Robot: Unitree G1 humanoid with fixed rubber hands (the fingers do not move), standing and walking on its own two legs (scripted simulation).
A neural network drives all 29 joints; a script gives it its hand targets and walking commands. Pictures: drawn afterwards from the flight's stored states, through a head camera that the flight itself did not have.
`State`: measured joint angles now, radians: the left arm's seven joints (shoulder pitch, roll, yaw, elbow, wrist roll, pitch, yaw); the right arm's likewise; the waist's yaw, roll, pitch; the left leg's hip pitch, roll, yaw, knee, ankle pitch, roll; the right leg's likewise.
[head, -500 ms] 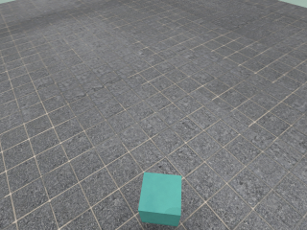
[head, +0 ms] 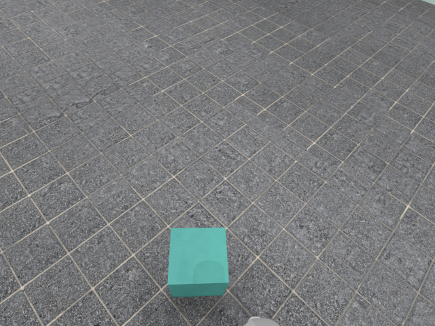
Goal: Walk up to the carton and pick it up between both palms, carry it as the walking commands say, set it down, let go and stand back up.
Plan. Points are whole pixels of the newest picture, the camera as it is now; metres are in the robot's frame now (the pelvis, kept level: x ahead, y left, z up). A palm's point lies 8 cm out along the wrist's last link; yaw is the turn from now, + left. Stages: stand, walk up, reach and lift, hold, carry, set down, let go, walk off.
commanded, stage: walk up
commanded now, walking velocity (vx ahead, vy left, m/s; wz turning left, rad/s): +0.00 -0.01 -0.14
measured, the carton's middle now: (198, 263) +0.40 +0.02 -0.64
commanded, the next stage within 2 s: none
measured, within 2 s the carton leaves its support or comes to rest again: neither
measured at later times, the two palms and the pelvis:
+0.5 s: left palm out of the picture +0.06 +0.16 -0.14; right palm out of the picture +0.05 -0.28 -0.13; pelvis +0.02 -0.06 +0.01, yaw +2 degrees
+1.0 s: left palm out of the picture -0.05 +0.23 -0.15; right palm out of the picture +0.05 -0.20 -0.13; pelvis +0.01 +0.01 +0.00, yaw +2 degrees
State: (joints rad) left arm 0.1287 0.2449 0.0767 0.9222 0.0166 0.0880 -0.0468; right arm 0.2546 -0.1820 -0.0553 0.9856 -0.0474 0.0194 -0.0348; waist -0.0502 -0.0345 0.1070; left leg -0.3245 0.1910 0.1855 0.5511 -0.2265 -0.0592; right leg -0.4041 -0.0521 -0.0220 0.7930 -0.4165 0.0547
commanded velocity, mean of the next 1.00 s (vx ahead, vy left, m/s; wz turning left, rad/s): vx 0.01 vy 0.03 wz -0.04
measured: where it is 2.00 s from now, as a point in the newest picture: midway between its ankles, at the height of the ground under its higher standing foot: outside the picture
